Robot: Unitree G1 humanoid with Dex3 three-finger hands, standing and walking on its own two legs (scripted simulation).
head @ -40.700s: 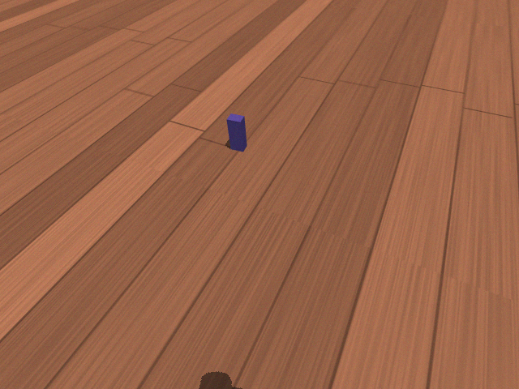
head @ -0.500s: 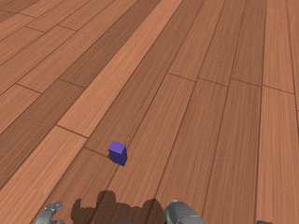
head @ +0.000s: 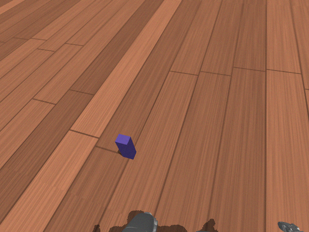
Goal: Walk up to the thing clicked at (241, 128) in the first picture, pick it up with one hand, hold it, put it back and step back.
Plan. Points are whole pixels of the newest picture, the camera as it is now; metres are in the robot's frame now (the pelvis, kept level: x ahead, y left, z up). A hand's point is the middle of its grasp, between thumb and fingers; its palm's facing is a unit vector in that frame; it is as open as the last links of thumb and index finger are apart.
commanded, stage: step back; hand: left
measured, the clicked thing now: (126, 147) +0.69 +0.31 -0.65
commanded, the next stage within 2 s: stand in 1.70 s
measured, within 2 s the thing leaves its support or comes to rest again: neither
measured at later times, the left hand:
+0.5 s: hand out of the picture -0.10 +0.23 -0.15, palm faces +0.08 -0.92 -0.38, open 7.4 cm
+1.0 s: hand out of the picture -0.26 +0.23 -0.14, palm faces +0.11 -0.90 -0.42, open 7.4 cm
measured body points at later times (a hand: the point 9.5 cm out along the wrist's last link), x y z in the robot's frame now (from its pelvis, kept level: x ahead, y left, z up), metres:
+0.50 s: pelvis -0.18 -0.05 -0.01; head -0.13 -0.03 +0.44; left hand -0.11 +0.28 -0.13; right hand -0.03 -0.35 -0.11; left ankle -0.11 +0.10 -0.73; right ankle -0.22 -0.20 -0.69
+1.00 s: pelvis -0.27 -0.06 +0.00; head -0.27 -0.06 +0.45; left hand -0.27 +0.28 -0.11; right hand -0.19 -0.36 -0.13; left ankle -0.29 +0.06 -0.73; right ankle -0.24 -0.19 -0.69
